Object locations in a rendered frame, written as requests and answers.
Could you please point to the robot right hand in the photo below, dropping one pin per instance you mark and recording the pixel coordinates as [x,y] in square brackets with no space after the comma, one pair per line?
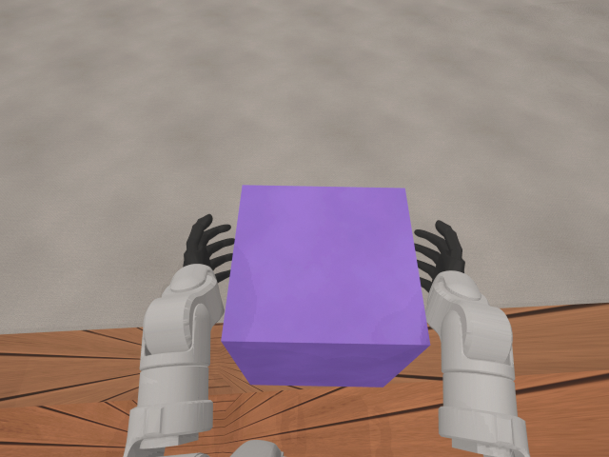
[449,257]

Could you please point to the carton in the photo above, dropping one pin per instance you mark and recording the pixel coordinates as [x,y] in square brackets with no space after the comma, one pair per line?
[324,287]

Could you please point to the robot left hand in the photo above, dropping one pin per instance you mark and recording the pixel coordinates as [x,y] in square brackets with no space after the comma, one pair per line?
[197,250]

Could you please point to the right robot forearm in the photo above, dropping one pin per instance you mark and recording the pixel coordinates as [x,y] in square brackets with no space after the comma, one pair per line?
[479,410]

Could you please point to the left robot forearm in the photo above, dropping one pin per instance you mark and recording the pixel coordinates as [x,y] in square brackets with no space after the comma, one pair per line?
[173,405]

